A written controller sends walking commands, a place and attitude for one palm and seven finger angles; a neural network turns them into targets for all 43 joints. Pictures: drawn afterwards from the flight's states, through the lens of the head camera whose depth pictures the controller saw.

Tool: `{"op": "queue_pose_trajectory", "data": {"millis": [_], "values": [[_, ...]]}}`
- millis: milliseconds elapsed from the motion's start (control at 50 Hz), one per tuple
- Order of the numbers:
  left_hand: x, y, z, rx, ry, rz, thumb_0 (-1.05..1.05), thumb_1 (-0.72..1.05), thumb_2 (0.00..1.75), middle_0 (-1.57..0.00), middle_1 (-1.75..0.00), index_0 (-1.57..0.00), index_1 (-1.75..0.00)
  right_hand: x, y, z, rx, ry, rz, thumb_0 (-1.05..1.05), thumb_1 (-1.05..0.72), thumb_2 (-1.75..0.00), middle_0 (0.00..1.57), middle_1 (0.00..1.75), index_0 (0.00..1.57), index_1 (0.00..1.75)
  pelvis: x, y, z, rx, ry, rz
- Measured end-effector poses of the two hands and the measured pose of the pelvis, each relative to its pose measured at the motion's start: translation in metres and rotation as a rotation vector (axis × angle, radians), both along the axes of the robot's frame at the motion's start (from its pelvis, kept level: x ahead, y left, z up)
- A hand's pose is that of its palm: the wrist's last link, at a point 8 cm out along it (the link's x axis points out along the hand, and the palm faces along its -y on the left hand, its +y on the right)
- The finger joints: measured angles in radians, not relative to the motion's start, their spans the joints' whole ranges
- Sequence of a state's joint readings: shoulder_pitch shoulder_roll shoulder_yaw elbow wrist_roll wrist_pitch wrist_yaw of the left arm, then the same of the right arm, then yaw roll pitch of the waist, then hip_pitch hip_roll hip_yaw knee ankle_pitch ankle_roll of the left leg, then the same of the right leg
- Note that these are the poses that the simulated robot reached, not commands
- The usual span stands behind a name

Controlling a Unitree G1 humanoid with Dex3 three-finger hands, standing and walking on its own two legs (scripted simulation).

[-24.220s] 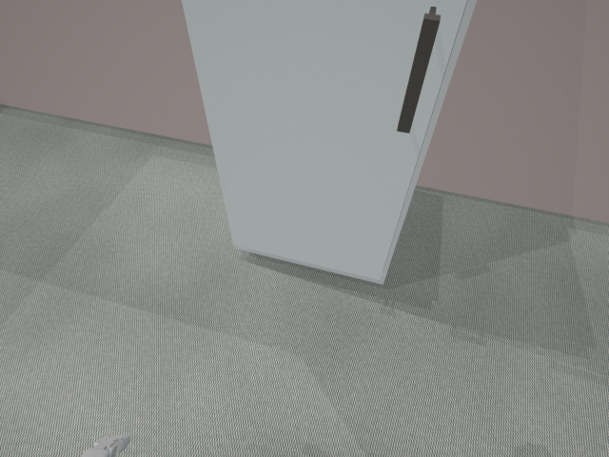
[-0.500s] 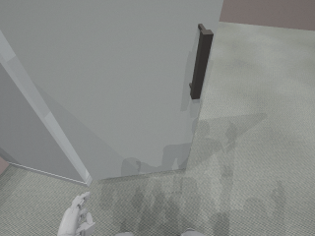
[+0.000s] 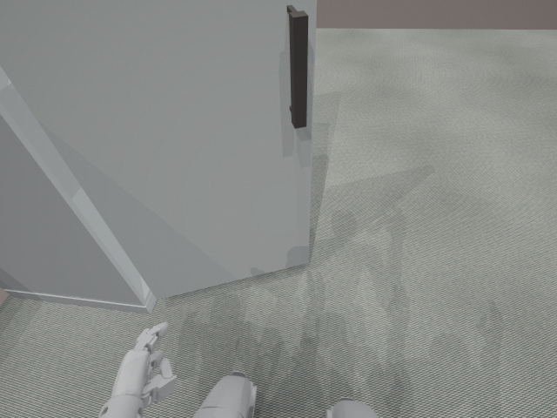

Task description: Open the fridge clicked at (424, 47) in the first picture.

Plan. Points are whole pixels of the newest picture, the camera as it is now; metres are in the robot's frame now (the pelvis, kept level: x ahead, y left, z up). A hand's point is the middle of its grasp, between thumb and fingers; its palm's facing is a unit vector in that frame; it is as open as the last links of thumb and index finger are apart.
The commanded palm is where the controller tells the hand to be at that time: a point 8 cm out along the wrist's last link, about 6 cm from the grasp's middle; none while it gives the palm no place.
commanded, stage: stop stepping back and stand still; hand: right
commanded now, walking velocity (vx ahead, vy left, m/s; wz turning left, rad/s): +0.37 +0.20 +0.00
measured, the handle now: (295, 70) +0.73 -0.02 +0.15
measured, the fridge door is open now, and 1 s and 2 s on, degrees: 67 67 67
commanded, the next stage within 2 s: let the arm hang, fingers relaxed in 0.80 s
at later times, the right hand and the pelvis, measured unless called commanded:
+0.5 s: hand out of the picture +0.13 -0.27 +0.20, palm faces +0.38 +0.86 -0.35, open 7.4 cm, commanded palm +0.06 -0.31 +0.21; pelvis -0.12 -0.03 +0.02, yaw +8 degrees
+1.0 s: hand (532, 409) +0.13 -0.25 +0.07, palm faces +0.16 +0.88 -0.44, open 7.4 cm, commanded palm none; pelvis -0.13 -0.02 +0.02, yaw +5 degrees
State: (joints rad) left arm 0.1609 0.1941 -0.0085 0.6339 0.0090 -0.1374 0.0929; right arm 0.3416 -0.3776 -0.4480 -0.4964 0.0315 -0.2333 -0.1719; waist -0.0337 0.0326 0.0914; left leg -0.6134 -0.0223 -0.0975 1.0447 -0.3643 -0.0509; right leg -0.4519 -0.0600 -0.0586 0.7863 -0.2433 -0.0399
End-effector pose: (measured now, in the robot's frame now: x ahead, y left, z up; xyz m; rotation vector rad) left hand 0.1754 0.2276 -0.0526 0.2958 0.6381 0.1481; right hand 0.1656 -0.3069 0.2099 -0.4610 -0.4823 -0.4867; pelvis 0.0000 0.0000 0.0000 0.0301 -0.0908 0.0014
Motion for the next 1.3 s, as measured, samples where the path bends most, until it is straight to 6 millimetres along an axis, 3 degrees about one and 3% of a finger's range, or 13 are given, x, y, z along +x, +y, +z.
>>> {"op": "queue_pose_trajectory", "data": {"millis": [140,260,420,540,660,760,900,940,1020,1060,1120,1180,1300], "values": [[-0.070,-0.014,0.016,-0.082,0.009,0.043,0.01,0.90,0.90,-0.20,-0.30,-0.21,-0.30,-0.040,0.011,0.007,0.059,0.092,0.074,0.02,-0.89,-0.90,0.20,0.30,0.20,0.30,-0.038,-0.002,0.023,0.018,0.021,0.042],[-0.117,-0.004,0.013,-0.062,0.059,0.061,0.01,0.90,0.90,-0.20,-0.31,-0.21,-0.30,-0.076,0.019,0.030,-0.016,0.067,0.100,0.02,-0.89,-0.90,0.21,0.30,0.21,0.30,-0.079,-0.003,0.027,-0.037,0.049,0.079],[-0.182,0.018,0.017,0.022,0.061,0.199,0.01,0.90,0.90,-0.20,-0.31,-0.21,-0.30,-0.082,-0.007,0.014,0.042,0.108,0.084,0.01,-0.89,-0.90,0.20,0.30,0.20,0.30,-0.102,-0.026,0.029,-0.032,0.057,0.114],[-0.218,0.012,0.013,-0.022,0.063,0.266,0.01,0.90,0.90,-0.20,-0.30,-0.20,-0.30,-0.080,0.005,0.002,0.006,0.172,0.166,0.02,-0.89,-0.90,0.20,0.30,0.20,0.30,-0.125,-0.026,0.027,-0.047,0.022,0.142],[-0.232,0.005,-0.005,-0.087,0.114,0.228,0.01,0.90,0.90,-0.20,-0.30,-0.20,-0.30,-0.101,0.029,0.017,-0.115,0.186,0.191,0.02,-0.89,-0.90,0.21,0.30,0.21,0.30,-0.134,-0.011,0.024,-0.048,0.050,0.132],[-0.232,0.010,-0.015,-0.086,0.174,0.202,0.01,0.90,0.90,-0.20,-0.30,-0.21,-0.30,-0.111,0.027,0.030,-0.105,0.119,0.155,0.02,-0.89,-0.90,0.21,0.30,0.21,0.30,-0.140,-0.010,0.025,-0.050,0.038,0.138],[-0.215,0.015,-0.007,-0.040,0.105,0.221,0.01,0.90,0.90,-0.20,-0.30,-0.21,-0.30,-0.098,0.013,0.008,-0.024,0.163,0.127,0.01,-0.89,-0.90,0.21,0.30,0.21,0.30,-0.131,-0.020,0.022,-0.040,0.038,0.135],[-0.209,0.016,-0.013,-0.057,0.111,0.181,0.01,0.90,0.90,-0.20,-0.30,-0.20,-0.30,-0.083,0.010,-0.022,-0.013,0.279,0.141,0.01,-0.89,-0.90,0.20,0.30,0.20,0.30,-0.131,-0.023,0.019,-0.039,0.051,0.119],[-0.205,0.017,-0.031,-0.090,0.213,0.135,0.01,0.90,0.90,-0.20,-0.30,-0.20,-0.30,-0.064,0.018,-0.144,0.167,0.815,0.130,0.01,-0.90,-0.90,0.19,0.30,0.19,0.30,-0.129,-0.021,0.018,-0.048,0.079,0.081],[-0.207,0.018,-0.039,-0.109,0.245,0.134,0.01,0.90,0.90,-0.20,-0.30,-0.20,-0.30,-0.080,0.034,-0.208,0.230,1.056,0.139,0.01,-0.91,-0.90,0.19,0.30,0.19,0.30,-0.129,-0.016,0.013,-0.076,0.074,0.088],[-0.221,0.017,-0.044,-0.127,0.326,0.173,0.01,0.90,0.90,-0.20,-0.30,-0.20,-0.30,-0.132,0.066,-0.280,0.344,1.403,0.161,0.01,-0.91,-0.90,0.19,0.30,0.19,0.30,-0.126,-0.016,0.016,-0.055,0.056,0.082],[-0.247,0.012,-0.045,-0.124,0.452,0.217,0.01,0.90,0.90,-0.20,-0.30,-0.20,-0.30,-0.181,0.087,-0.313,0.478,1.600,0.136,0.00,-0.95,-0.89,0.20,0.30,0.20,0.30,-0.123,-0.017,0.024,-0.042,0.055,0.090],[-0.301,-0.003,-0.048,-0.128,0.705,0.246,0.01,0.90,0.90,-0.20,-0.30,-0.20,-0.30,-0.216,0.055,-0.314,0.486,1.734,0.021,-0.04,-1.01,-0.89,0.21,0.30,0.21,0.30,-0.118,-0.019,0.035,-0.024,0.080,0.095]]}}
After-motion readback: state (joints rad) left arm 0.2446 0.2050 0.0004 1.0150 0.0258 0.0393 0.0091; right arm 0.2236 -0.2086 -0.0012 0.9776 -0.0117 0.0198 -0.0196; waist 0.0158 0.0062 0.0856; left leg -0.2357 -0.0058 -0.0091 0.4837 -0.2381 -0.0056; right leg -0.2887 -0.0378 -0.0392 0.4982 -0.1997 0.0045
